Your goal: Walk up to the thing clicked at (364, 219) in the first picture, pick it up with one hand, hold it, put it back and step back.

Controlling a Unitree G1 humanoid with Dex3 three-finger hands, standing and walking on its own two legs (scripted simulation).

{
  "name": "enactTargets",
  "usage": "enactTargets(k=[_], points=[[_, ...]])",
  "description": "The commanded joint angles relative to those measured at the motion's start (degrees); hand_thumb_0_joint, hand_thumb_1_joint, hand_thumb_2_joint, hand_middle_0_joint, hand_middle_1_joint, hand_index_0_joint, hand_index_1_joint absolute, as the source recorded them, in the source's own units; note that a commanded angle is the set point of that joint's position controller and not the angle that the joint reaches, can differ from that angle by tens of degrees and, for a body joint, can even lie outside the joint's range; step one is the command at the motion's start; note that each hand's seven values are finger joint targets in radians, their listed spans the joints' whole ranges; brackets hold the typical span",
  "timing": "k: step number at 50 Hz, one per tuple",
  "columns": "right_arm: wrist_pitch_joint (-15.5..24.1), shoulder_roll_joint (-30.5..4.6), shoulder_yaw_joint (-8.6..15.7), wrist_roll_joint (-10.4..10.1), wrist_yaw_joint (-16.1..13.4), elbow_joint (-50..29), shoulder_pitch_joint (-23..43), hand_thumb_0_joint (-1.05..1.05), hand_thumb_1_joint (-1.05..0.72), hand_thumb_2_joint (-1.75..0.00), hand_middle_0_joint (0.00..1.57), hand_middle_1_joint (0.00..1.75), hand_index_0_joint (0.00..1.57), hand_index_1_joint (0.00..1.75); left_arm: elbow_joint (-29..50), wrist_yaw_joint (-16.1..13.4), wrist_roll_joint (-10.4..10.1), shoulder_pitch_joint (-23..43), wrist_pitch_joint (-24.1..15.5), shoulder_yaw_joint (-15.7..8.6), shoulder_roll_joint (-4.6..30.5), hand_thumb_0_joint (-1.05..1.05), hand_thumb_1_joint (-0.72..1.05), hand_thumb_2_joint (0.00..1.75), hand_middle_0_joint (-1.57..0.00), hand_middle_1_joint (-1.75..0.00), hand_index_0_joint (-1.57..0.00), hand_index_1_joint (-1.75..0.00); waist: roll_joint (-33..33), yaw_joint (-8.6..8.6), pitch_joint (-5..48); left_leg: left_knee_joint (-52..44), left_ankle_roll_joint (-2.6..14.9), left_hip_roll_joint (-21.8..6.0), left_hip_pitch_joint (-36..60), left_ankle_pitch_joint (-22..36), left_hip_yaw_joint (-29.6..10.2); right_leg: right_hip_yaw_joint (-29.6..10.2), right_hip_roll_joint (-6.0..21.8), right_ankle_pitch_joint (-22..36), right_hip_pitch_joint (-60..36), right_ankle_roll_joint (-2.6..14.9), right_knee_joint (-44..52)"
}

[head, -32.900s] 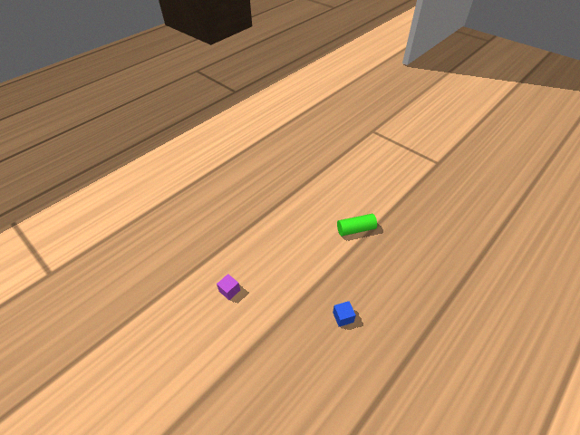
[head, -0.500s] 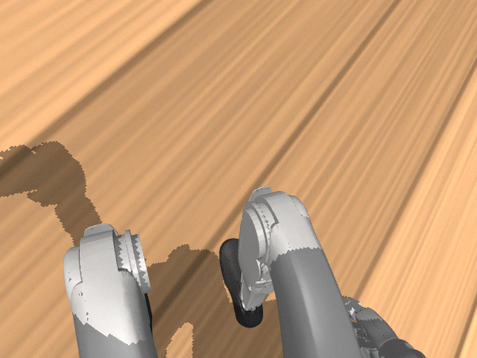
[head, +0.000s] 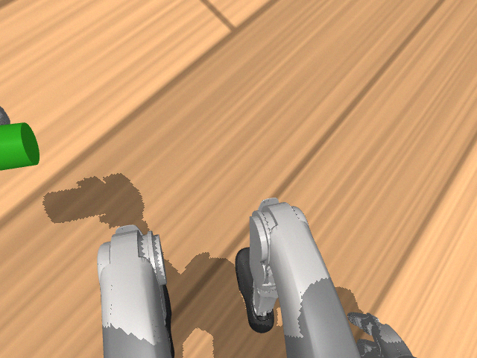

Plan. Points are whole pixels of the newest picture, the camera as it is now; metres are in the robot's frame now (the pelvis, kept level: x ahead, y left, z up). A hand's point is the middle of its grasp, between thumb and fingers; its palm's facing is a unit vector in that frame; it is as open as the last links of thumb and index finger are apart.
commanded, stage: lift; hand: left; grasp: from above
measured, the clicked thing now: out of the picture +0.46 +0.37 -0.16
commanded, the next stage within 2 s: hold in 1.26 s
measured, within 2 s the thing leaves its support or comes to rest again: neither
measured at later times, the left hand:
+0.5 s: hand out of the picture +0.38 +0.32 +0.07, palm faces -0.41 -0.12 -0.90, open 9.6 cm
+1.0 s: hand out of the picture +0.36 +0.26 +0.23, palm faces -0.43 -0.12 -0.90, open 9.6 cm
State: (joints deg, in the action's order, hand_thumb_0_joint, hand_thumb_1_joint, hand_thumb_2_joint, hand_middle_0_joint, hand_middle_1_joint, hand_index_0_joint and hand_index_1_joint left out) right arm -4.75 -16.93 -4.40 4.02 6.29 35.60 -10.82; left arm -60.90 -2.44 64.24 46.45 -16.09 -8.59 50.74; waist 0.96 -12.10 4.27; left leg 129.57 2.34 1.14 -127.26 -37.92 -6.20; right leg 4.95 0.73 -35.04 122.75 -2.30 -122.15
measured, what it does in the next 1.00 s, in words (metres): rises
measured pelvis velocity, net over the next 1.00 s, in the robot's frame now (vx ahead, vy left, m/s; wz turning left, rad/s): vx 0.05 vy -0.01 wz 0.10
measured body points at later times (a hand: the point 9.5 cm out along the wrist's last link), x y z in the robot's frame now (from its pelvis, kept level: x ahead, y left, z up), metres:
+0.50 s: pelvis +0.01 +0.00 +0.15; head +0.17 +0.04 +0.56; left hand +0.40 +0.32 +0.12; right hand +0.15 -0.26 +0.03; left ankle +0.08 +0.11 -0.34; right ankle +0.12 -0.13 -0.34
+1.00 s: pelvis +0.05 -0.01 +0.30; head +0.12 +0.00 +0.75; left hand +0.38 +0.27 +0.28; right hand +0.15 -0.27 +0.19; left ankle +0.08 +0.11 -0.34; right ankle +0.12 -0.13 -0.34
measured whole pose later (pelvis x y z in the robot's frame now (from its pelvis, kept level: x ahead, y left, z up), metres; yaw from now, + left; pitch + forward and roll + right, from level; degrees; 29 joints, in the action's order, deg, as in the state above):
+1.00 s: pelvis +0.05 -0.01 +0.30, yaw +6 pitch +16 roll -2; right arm 2.0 -14.4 1.5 -2.2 -2.9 42.4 -14.6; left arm -48.9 -7.6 57.5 20.6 -2.3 6.7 26.2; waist 2.1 -4.9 7.8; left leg 66.1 0.3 -1.4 -54.5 -27.4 -1.3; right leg 0.8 -0.8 -24.4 54.1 -0.7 -62.7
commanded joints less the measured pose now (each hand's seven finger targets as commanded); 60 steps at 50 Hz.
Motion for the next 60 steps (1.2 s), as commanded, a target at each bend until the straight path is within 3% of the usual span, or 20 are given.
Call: enactTargets(k=[1,6,9,15,16,23,28,32,36,38,39,42,47,51,53,55,57,59,60], points=[[0.4,-14.2,6.1,-1.2,-1.8,-2.1,-9.5,0.00,-0.90,-0.90,0.20,0.30,0.20,0.30,14.5,-1.7,-3.3,15.8,0.1,-3.7,17.8,0.00,0.76,0.75,-1.01,-0.80,-1.07,-0.74,20.3,1.95,41.9,-22.0,-0.45,-0.5,37.1,7.0,0.5,1.7,-1.7,7.6,-19.0,4.69,12.9],[0.6,-13.4,6.8,-2.5,-2.6,-2.2,-8.5,0.00,-0.89,-0.90,0.20,0.30,0.20,0.30,18.6,-1.5,-4.9,12.3,1.1,-3.0,15.2,0.00,0.78,0.73,-1.02,-0.76,-1.08,-0.70,18.8,3.19,42.3,-27.9,-0.43,-1.0,41.1,5.9,-1.2,1.6,-1.8,7.9,-21.8,4.12,15.7],[0.8,-12.3,6.9,-3.0,-3.2,-2.8,-8.4,0.00,-0.90,-0.90,0.20,0.30,0.20,0.30,21.2,-1.3,-6.1,9.9,2.0,-2.2,13.4,0.00,0.78,0.68,-1.00,-0.76,-1.07,-0.69,17.2,3.60,42.8,-29.7,-0.13,-1.2,43.2,6.9,0.5,0.8,-2.0,8.6,-26.9,3.89,19.7],[1.4,-11.2,7.9,-4.1,-4.5,-3.0,-6.7,0.00,-0.89,-0.90,0.20,0.30,0.20,0.30,26.8,-1.0,-7.6,4.8,4.5,-1.0,9.2,0.00,0.78,0.62,-0.99,-0.71,-1.06,-0.64,15.6,4.70,42.6,-36.4,-0.37,-1.5,50.4,8.0,0.2,0.4,-2.0,9.3,-33.5,3.67,25.7],[1.5,-10.9,7.8,-4.3,-4.7,-3.1,-6.4,0.00,-0.89,-0.90,0.20,0.30,0.20,0.30,27.2,-1.0,-7.7,3.2,5.0,-1.7,9.8,0.00,0.76,0.62,-0.97,-0.72,-1.04,-0.64,15.1,5.11,42.4,-37.8,-0.39,-1.4,51.2,8.0,0.0,0.3,-2.0,9.5,-35.6,3.62,26.7],[2.6,-8.9,7.9,-5.5,-6.7,-3.1,-4.3,0.00,-0.89,-0.89,0.20,0.30,0.20,0.30,32.3,-0.7,-10.1,-5.2,8.4,1.4,2.4,0.00,0.78,0.61,-0.98,-0.73,-1.06,-0.64,11.4,5.76,37.3,-47.9,-0.40,-1.8,58.1,6.0,1.1,-0.7,-2.3,8.7,-47.1,3.19,37.5],[3.9,-7.7,7.7,-6.2,-8.3,-2.6,-3.5,0.00,-0.89,-0.90,0.20,0.30,0.20,0.30,33.2,-1.8,-9.4,-8.2,10.0,2.5,0.3,0.00,0.79,0.62,-0.98,-0.75,-1.07,-0.67,9.5,6.57,33.6,-55.4,-0.65,-1.9,65.0,5.3,1.2,-1.5,-2.7,8.1,-55.2,3.19,45.0],[5.5,-6.7,7.4,-6.3,-9.3,-0.8,-4.3,0.00,-0.89,-0.90,0.20,0.30,0.20,0.30,30.1,-3.4,-8.9,-8.9,10.8,4.9,-3.5,0.00,0.81,0.64,-0.98,-0.80,-1.07,-0.70,7.3,5.69,28.8,-59.0,-0.78,-1.6,68.9,9.9,2.4,-2.8,-2.7,10.9,-61.2,3.30,51.4],[7.1,-6.3,7.4,-6.6,-9.6,-0.1,-4.9,0.00,-0.89,-0.90,0.20,0.30,0.20,0.30,26.6,-5.1,-8.1,-9.2,11.5,7.3,-6.9,0.00,0.80,0.60,-0.96,-0.79,-1.06,-0.69,6.5,5.95,24.3,-64.6,-1.02,-1.4,72.3,8.9,2.8,-3.8,-2.8,9.8,-66.4,3.23,57.7],[7.7,-6.4,7.8,-6.6,-9.7,0.3,-4.4,0.00,-0.89,-0.90,0.20,0.30,0.20,0.30,24.8,-6.0,-7.4,-9.6,11.9,7.1,-6.8,0.00,0.80,0.60,-0.96,-0.78,-1.06,-0.68,5.8,6.98,24.0,-67.1,-1.13,-1.2,74.3,8.3,2.8,-4.3,-2.9,8.9,-68.8,3.26,60.4],[8.0,-6.1,7.8,-6.6,-9.7,0.3,-4.3,0.00,-0.89,-0.90,0.20,0.30,0.20,0.30,24.6,-6.2,-7.0,-9.2,12.1,8.5,-7.9,0.00,0.80,0.62,-0.98,-0.78,-1.07,-0.69,5.9,6.87,23.2,-67.8,-1.14,-0.9,75.3,8.8,3.5,-4.8,-3.0,9.0,-70.1,3.30,62.2],[8.6,-5.9,8.0,-6.6,-9.8,0.7,-4.6,0.00,-0.89,-0.90,0.20,0.30,0.20,0.30,23.7,-7.2,-7.0,-7.5,12.7,9.5,-9.6,0.00,0.80,0.63,-0.97,-0.80,-1.06,-0.71,5.3,6.57,22.1,-70.6,-1.18,-0.6,78.2,9.6,4.1,-5.5,-3.1,8.9,-73.7,3.24,65.9],[9.0,-5.8,8.4,-6.4,-9.9,1.9,-5.7,0.00,-0.89,-0.90,0.20,0.30,0.20,0.30,21.5,-8.0,-6.9,-8.1,14.2,10.4,-10.4,0.00,0.80,0.64,-0.97,-0.83,-1.07,-0.73,3.8,7.64,21.6,-74.9,-1.47,-0.5,84.3,16.7,4.3,-5.5,-3.1,15.3,-80.2,3.17,70.4],[9.1,-5.5,8.5,-6.5,-9.8,1.9,-5.2,0.00,-0.89,-0.90,0.20,0.30,0.20,0.30,22.1,-8.4,-7.4,-7.1,15.2,11.7,-11.9,0.00,0.79,0.66,-0.98,-0.80,-1.06,-0.72,4.0,7.89,20.7,-78.3,-1.58,-0.5,88.6,18.7,4.9,-5.8,-2.9,17.0,-84.3,3.11,73.9],[9.1,-5.7,8.8,-6.5,-9.8,2.1,-5.2,0.00,-0.89,-0.90,0.20,0.30,0.20,0.30,20.2,-8.4,-7.5,-9.9,15.8,11.6,-12.7,0.00,0.77,0.65,-0.97,-0.79,-1.06,-0.71,3.6,8.57,19.4,-80.5,-1.87,-0.8,90.7,19.4,4.8,-5.2,-3.2,17.4,-85.1,3.30,75.1],[8.9,-5.8,8.8,-6.5,-9.8,1.8,-5.1,0.00,-0.89,-0.90,0.20,0.30,0.20,0.30,20.6,-8.3,-7.3,-8.7,16.2,11.7,-11.9,0.00,0.78,0.63,-0.97,-0.78,-1.06,-0.69,3.4,8.96,18.3,-82.2,-1.82,-0.7,91.6,19.9,4.7,-5.5,-3.1,18.0,-87.0,3.24,76.8],[9.0,-5.4,8.9,-6.5,-9.8,1.9,-5.2,0.00,-0.89,-0.90,0.20,0.30,0.20,0.30,21.4,-7.9,-7.8,-8.9,16.4,13.5,-14.8,0.00,0.77,0.61,-0.96,-0.78,-1.05,-0.68,2.8,8.37,18.7,-83.2,-1.96,-0.8,94.0,22.0,4.9,-5.5,-3.1,19.8,-88.2,3.27,77.8],[8.9,-5.7,9.0,-6.5,-9.9,1.9,-5.2,0.00,-0.89,-0.89,0.20,0.30,0.20,0.30,21.8,-7.5,-8.0,-9.8,16.8,12.6,-13.6,0.00,0.76,0.59,-0.95,-0.78,-1.04,-0.68,3.1,8.93,19.2,-84.5,-2.04,-0.8,96.6,24.4,5.0,-5.6,-3.0,21.9,-90.1,3.35,78.9],[8.8,-5.5,8.9,-6.6,-9.9,1.9,-5.3,0.00,-0.89,-0.89,0.20,0.30,0.20,0.30,22.4,-7.3,-8.1,-8.9,17.0,13.7,-14.6,0.00,0.74,0.59,-0.94,-0.77,-1.04,-0.68,2.3,8.69,19.0,-84.9,-1.94,-0.7,97.4,25.6,5.0,-5.8,-3.0,23.1,-91.1,3.21,79.7]])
